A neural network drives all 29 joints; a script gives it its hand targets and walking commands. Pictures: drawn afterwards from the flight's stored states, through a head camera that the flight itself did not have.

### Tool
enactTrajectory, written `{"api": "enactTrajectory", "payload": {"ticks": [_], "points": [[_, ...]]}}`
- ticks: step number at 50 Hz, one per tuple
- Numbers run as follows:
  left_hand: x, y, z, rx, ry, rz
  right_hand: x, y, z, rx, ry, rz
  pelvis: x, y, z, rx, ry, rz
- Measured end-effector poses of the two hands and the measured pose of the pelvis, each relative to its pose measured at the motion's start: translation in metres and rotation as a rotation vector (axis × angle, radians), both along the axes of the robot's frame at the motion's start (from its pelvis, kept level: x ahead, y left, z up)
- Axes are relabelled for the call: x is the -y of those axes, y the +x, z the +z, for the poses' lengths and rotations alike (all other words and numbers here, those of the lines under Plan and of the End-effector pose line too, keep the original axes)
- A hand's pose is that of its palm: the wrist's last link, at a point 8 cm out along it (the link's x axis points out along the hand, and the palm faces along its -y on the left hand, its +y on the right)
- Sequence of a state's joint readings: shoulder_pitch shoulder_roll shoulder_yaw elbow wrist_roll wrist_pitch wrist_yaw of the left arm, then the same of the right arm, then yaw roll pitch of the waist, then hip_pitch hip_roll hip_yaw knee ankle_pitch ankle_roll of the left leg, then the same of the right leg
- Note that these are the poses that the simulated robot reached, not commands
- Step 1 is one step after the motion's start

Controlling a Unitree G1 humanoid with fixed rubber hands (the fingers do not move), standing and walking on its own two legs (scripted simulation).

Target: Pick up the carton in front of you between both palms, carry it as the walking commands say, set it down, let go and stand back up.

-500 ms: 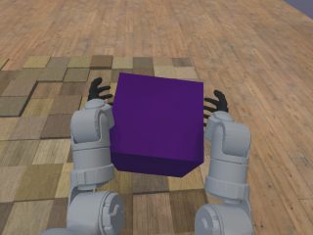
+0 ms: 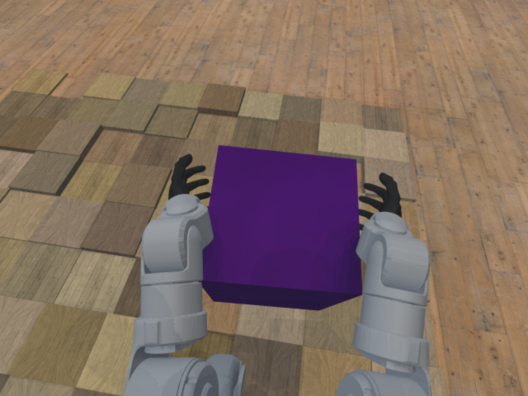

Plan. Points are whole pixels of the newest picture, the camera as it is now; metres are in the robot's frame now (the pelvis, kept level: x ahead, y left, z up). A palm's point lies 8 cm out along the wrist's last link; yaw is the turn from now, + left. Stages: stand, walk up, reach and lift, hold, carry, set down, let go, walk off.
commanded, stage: carry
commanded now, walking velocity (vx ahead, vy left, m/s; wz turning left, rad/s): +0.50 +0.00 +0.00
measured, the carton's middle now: (275, 239) +0.36 +0.04 -0.02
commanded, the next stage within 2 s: none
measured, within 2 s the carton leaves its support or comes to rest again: neither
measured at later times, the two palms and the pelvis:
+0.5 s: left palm (272, 13) +0.73 +0.11 +0.18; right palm (424, 34) +0.71 -0.17 +0.18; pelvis +0.38 -0.02 +0.04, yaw -1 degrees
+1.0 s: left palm out of the picture +1.06 +0.11 +0.17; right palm out of the picture +1.06 -0.17 +0.16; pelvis +0.72 -0.02 +0.01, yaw +0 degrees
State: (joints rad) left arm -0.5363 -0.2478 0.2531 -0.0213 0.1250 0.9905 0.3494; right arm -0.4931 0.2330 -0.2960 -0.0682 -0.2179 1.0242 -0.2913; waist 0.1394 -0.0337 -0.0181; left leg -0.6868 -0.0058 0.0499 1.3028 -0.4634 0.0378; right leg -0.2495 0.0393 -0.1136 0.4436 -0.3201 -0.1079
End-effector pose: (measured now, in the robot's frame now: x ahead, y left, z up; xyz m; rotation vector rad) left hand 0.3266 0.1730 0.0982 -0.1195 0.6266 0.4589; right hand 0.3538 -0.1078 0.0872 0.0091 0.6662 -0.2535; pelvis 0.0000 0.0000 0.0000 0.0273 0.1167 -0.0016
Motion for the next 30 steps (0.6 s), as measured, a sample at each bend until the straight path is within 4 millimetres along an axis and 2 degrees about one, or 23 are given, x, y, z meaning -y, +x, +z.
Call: {"api": "enactTrajectory", "payload": {"ticks": [3, 7, 9, 11, 14, 16, 19, 22, 26, 30], "points": [[0.006, 0.053, 0.008, 0.04, 0.018, -0.027, 0.007, 0.045, 0.002, 0.037, 0.019, -0.026, -0.004, 0.048, -0.003, 0.015, -0.004, -0.011], [0.018, 0.136, 0.022, 0.119, 0.021, -0.082, 0.019, 0.112, 0.012, 0.115, 0.025, -0.086, -0.011, 0.123, -0.014, 0.024, -0.007, -0.006], [0.024, 0.178, 0.023, 0.144, 0.005, -0.123, 0.025, 0.144, 0.018, 0.139, 0.018, -0.109, -0.014, 0.162, -0.017, 0.042, 0.011, 0.01], [0.03, 0.215, 0.019, 0.118, 0.003, -0.165, 0.031, 0.169, 0.022, 0.115, 0.023, -0.123, -0.015, 0.191, -0.011, 0.046, 0.027, -0.004], [0.042, 0.256, 0.015, 0.033, 0.023, -0.2, 0.041, 0.196, 0.022, 0.03, 0.037, -0.153, -0.015, 0.23, 0.006, 0.049, 0.016, -0.022], [0.051, 0.279, 0.02, 0.013, -0.01, -0.203, 0.049, 0.217, 0.028, 0.011, 0.051, -0.175, -0.014, 0.256, 0.017, 0.049, 0.012, -0.023], [0.057, 0.322, 0.041, 0.056, -0.013, -0.199, 0.055, 0.259, 0.048, 0.054, 0.06, -0.183, -0.008, 0.293, 0.029, 0.036, 0.003, -0.026], [0.057, 0.365, 0.066, 0.121, 0.009, -0.162, 0.057, 0.309, 0.074, 0.118, 0.057, -0.16, 0.003, 0.333, 0.038, 0.023, -0.009, -0.022], [0.06, 0.42, 0.087, 0.173, 0.018, -0.13, 0.06, 0.377, 0.097, 0.168, 0.043, -0.107, 0.023, 0.395, 0.036, 0.021, -0.014, -0.007], [0.07, 0.471, 0.1, 0.207, 0.01, -0.123, 0.071, 0.443, 0.1, 0.202, 0.028, -0.06, 0.045, 0.456, 0.024, 0.027, -0.02, 0.009]]}}
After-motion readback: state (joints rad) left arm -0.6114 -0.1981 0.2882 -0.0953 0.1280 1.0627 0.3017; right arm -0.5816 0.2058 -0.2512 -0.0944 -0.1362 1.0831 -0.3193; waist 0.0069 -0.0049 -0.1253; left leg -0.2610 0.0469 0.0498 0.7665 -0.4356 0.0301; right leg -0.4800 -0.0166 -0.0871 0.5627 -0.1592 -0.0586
